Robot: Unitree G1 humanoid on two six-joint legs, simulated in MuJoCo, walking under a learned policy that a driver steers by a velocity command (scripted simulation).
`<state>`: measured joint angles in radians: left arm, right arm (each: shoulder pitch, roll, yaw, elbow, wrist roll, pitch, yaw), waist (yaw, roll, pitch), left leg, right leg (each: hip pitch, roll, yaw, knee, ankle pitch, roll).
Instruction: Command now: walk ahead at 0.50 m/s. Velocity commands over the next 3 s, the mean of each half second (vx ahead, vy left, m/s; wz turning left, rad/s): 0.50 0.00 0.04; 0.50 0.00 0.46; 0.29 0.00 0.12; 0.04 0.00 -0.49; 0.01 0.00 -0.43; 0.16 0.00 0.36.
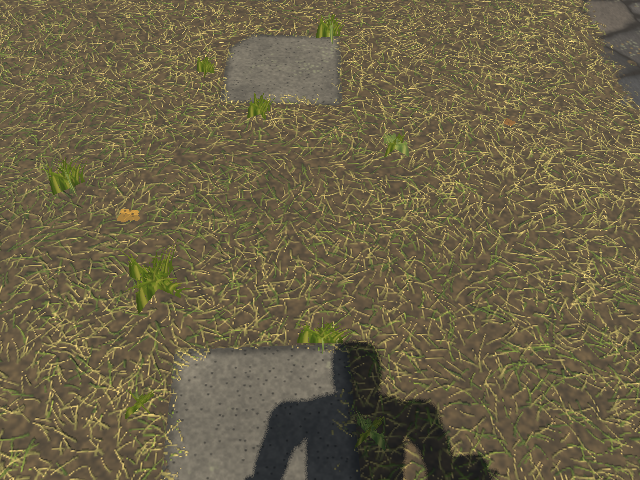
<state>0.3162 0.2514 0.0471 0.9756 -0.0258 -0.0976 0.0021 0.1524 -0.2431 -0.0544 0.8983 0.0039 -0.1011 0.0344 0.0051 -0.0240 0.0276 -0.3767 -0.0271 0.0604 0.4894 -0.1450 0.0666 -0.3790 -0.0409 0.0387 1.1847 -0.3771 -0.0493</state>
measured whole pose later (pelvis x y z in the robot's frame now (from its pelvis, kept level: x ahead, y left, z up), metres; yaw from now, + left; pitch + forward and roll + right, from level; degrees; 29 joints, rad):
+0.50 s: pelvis +0.28 -0.05 -0.01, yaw +2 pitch +2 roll +1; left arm 0.04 0.23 0.06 0.83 0.00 -0.11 -0.03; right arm 0.39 -0.25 -0.05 1.03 0.02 -0.06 -0.01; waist -0.05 0.01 0.03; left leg -0.14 0.00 -0.04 0.84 -0.51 0.03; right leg -0.48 -0.02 -0.06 0.57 -0.12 -0.05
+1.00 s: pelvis +0.53 +0.00 -0.01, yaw +17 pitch +2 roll -2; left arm 0.33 0.25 0.08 0.98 -0.02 -0.06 0.03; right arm 0.05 -0.23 -0.07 0.79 0.03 -0.03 0.06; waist 0.04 0.01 0.04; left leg -0.54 0.03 0.08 0.63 -0.14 0.13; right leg 0.11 -0.06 -0.32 0.38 -0.46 0.05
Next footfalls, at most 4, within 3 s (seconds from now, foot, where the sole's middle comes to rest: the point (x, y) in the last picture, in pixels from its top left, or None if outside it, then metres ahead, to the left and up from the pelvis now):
0.44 right None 0.42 -0.16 -0.77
1.02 left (263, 387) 0.67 0.14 -0.77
1.50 right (302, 286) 0.94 0.06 -0.77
1.92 left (210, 308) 0.87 0.28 -0.77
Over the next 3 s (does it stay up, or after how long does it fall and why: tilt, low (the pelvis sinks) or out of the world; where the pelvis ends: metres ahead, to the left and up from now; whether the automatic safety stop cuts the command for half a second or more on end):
stays up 0.87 0.17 0.01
